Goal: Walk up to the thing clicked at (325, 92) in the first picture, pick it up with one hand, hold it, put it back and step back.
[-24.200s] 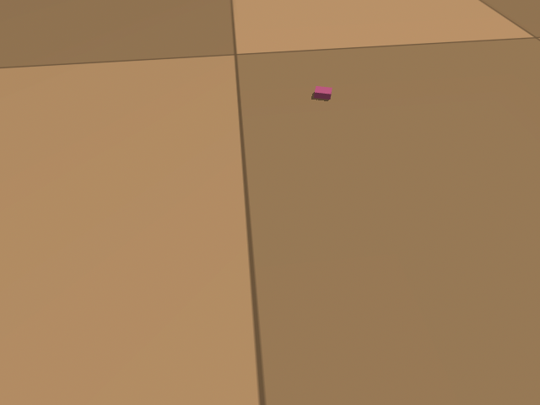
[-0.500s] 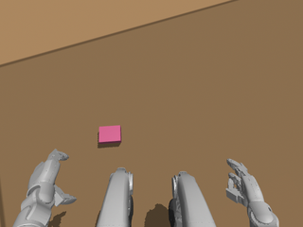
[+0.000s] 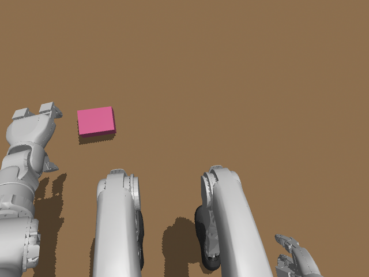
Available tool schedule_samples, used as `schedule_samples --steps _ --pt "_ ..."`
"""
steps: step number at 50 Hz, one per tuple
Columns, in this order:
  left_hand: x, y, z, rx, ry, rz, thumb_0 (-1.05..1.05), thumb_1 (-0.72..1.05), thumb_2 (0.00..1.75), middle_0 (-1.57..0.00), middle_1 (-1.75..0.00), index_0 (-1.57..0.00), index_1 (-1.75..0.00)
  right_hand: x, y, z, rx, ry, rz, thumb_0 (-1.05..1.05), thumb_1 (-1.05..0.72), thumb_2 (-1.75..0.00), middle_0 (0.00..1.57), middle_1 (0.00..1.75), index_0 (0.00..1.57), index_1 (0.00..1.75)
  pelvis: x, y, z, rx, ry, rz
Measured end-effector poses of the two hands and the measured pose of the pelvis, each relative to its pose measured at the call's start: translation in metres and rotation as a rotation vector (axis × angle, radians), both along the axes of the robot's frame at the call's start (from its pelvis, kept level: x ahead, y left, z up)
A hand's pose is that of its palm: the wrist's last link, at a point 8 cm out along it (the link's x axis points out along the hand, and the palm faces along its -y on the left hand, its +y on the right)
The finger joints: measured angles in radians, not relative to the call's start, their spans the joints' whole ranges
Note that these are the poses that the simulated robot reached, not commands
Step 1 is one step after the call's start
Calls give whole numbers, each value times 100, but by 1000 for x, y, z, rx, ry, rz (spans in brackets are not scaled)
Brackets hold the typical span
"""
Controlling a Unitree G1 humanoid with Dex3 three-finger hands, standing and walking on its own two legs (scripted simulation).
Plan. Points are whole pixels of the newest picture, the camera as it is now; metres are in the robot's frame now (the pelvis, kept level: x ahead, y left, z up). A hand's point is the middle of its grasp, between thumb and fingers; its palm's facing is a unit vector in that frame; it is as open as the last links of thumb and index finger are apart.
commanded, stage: rise first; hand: left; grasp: from above
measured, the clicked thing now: (97, 122) +0.53 +0.27 -0.38
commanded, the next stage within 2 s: none
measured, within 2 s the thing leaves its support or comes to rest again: neither
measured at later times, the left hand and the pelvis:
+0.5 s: hand (60, 131) +0.45 +0.32 -0.22, palm faces -0.45 -0.07 -0.89, open 14.1 cm; pelvis +0.01 +0.01 -0.05, yaw -3 degrees
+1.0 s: hand (69, 127) +0.47 +0.31 -0.25, palm faces -0.46 -0.08 -0.89, open 14.1 cm; pelvis +0.01 +0.00 -0.07, yaw -5 degrees
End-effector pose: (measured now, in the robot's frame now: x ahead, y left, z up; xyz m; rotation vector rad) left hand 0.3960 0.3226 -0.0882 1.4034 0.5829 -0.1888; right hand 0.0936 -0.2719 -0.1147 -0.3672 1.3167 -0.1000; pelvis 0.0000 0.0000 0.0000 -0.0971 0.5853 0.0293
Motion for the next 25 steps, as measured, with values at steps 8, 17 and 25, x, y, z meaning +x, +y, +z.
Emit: schedule_samples --steps 8,17,25 --pt "25 -1 -26 51 -11 -89 0 -54 104 -8 -101 -8 -102 -27 0 -15 -35 74 -28 1 -89 -90 20 29 20 30 -1 4 -24 -17 -2 -5" --pt "45 -1 -52 73 -12 -121 0 -55 104 -8 -99 -8 -100 -26 5 -30 -34 100 -6 1 -90 -90 20 29 20 30 4 6 -43 -29 4 -16" --pt "57 -2 -71 74 -21 -102 0 -54 102 -8 -100 -9 -100 -18 8 -42 -21 103 28 1 -90 -90 20 29 20 30 8 5 -54 -34 9 -26"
